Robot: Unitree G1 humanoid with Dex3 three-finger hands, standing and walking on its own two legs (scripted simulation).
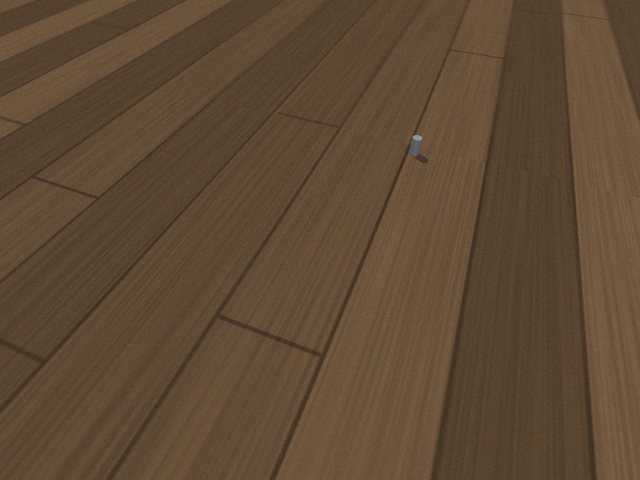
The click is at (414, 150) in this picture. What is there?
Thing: squat round
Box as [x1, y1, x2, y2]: [409, 135, 421, 155]
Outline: 418,135 414,135 412,138 409,151 411,155 417,155 421,141 421,137
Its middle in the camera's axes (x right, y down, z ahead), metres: +0.53 -0.50 +2.08
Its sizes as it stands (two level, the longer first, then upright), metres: 0.051 0.051 0.101
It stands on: the floor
